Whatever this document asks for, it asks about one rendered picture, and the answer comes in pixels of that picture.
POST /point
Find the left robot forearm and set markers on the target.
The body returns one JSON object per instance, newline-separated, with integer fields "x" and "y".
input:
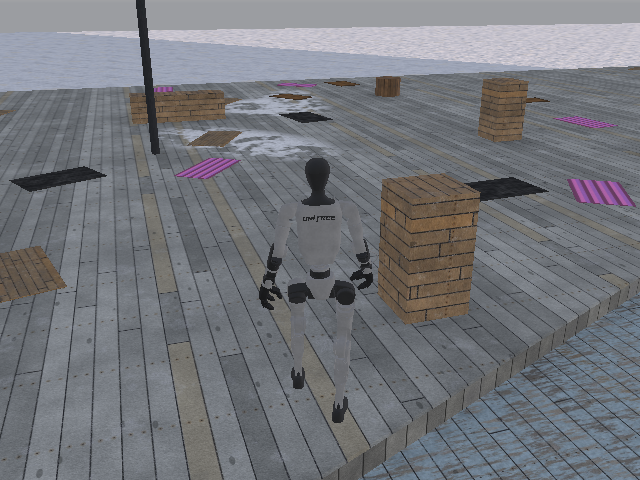
{"x": 271, "y": 270}

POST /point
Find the left robot hand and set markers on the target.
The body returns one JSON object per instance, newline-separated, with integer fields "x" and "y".
{"x": 264, "y": 295}

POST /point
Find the right robot foot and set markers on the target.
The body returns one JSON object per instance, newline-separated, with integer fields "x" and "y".
{"x": 338, "y": 414}

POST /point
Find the robot right upper arm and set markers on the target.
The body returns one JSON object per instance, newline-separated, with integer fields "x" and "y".
{"x": 350, "y": 211}

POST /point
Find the right robot hand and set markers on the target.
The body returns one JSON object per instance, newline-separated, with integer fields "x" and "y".
{"x": 359, "y": 275}

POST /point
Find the right robot forearm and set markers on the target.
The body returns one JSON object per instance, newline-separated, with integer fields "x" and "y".
{"x": 364, "y": 260}

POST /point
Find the left robot thigh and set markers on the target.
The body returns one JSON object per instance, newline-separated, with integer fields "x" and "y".
{"x": 297, "y": 294}

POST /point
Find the robot left upper arm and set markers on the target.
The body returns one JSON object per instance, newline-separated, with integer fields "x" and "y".
{"x": 286, "y": 212}

